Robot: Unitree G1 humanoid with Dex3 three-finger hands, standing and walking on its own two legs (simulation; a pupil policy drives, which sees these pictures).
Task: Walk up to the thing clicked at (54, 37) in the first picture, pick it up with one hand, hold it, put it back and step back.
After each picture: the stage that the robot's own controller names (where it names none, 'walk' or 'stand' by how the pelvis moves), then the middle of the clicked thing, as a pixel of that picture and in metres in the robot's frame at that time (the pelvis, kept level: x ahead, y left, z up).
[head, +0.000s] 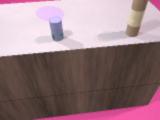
stand; (56, 29) +0.74 +0.15 +0.03
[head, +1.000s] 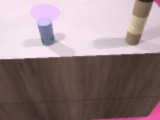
rise first; (46, 32) +0.65 +0.21 +0.05
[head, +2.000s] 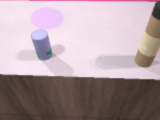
stand; (42, 45) +0.54 +0.19 +0.05
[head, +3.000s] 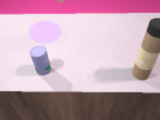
stand; (41, 61) +0.50 +0.19 +0.02
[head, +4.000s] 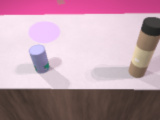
stand; (39, 59) +0.52 +0.21 +0.02
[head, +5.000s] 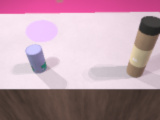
stand; (36, 59) +0.51 +0.22 +0.02
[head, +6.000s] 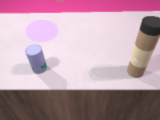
stand; (36, 59) +0.51 +0.22 +0.02
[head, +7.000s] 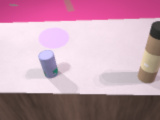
rise first; (48, 64) +0.50 +0.20 +0.03
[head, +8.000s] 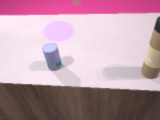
go down; (52, 57) +0.53 +0.19 +0.03
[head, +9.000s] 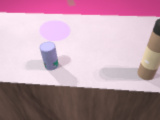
go down; (49, 56) +0.53 +0.18 +0.03
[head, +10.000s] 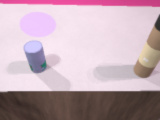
go down; (36, 57) +0.49 +0.17 +0.04
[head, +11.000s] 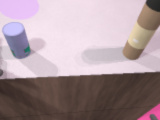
close in; (17, 41) +0.52 +0.19 +0.07
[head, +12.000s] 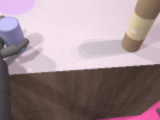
close; (13, 36) +0.52 +0.19 +0.09
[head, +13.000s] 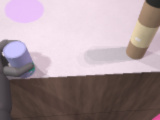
lift; (21, 60) +0.43 +0.19 +0.08
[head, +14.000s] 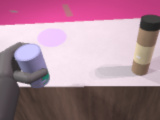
lift; (34, 66) +0.32 +0.15 +0.21
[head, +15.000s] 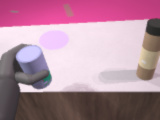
hold; (35, 68) +0.32 +0.15 +0.20
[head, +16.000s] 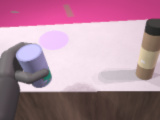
hold; (35, 66) +0.32 +0.15 +0.21
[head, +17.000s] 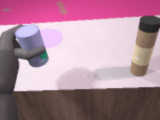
crouch; (33, 46) +0.39 +0.16 +0.22
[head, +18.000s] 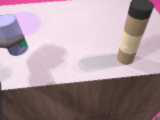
lower; (12, 35) +0.49 +0.19 +0.17
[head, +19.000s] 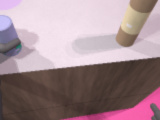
lower; (6, 37) +0.51 +0.18 +0.09
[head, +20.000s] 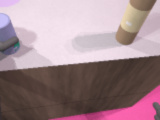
lower; (4, 35) +0.51 +0.19 +0.09
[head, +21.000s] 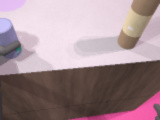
lower; (6, 39) +0.50 +0.19 +0.09
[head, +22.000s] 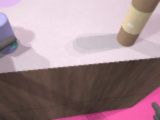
rest; (2, 34) +0.51 +0.19 +0.09
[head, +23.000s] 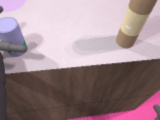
withdraw; (12, 38) +0.51 +0.17 +0.09
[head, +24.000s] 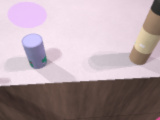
sink last; (35, 52) +0.48 +0.15 +0.07
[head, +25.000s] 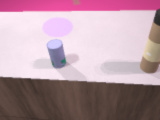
stand; (57, 54) +0.52 +0.16 +0.05
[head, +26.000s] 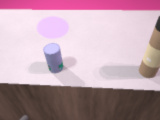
stand; (54, 58) +0.49 +0.16 +0.03
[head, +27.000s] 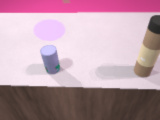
stand; (50, 60) +0.50 +0.17 +0.03
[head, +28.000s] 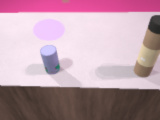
stand; (50, 60) +0.50 +0.17 +0.03
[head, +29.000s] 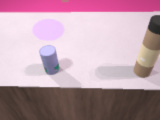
stand; (50, 60) +0.49 +0.17 +0.03
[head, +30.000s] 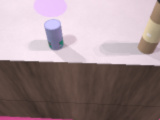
walk; (54, 35) +0.57 +0.13 +0.05
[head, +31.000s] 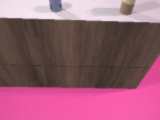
walk; out of the picture +0.85 +0.15 +0.04
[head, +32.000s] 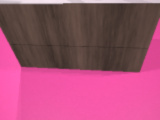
stand; out of the picture +1.20 +0.16 +0.04
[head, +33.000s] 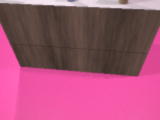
stand; out of the picture +1.19 +0.10 +0.03
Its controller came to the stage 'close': yes
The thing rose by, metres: 0.21
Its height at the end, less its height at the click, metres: +0.00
